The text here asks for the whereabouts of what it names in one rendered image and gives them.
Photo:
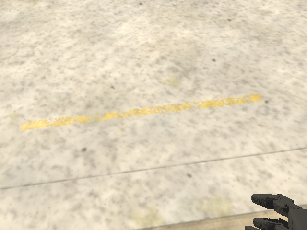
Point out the right robot hand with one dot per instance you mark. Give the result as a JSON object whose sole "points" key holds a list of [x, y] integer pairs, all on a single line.
{"points": [[297, 217]]}

